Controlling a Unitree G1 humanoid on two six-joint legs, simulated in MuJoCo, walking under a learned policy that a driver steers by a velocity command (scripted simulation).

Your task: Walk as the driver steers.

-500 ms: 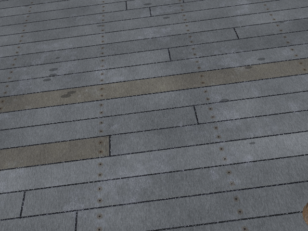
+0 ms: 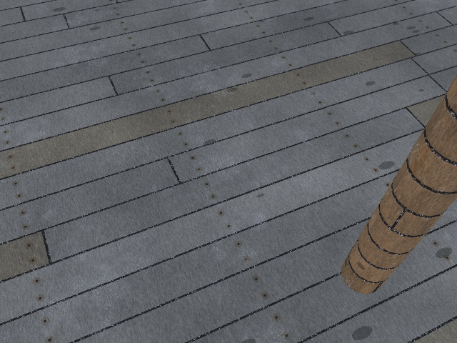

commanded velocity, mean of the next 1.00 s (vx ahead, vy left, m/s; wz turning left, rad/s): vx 0.10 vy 0.00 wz -0.18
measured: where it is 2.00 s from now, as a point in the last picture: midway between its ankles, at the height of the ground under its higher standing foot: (257, 296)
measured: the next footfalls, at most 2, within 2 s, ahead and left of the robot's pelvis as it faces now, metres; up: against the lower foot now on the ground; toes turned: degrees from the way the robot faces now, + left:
right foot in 0.20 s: +0.05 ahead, -0.16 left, +0.00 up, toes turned -9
left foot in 0.56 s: +0.06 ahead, +0.08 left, +0.00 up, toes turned -7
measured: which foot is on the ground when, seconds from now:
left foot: down 0.00-0.20, up 0.22-0.54, down 0.56-0.88, up 0.90-1.00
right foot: up 0.00-0.18, down 0.20-1.00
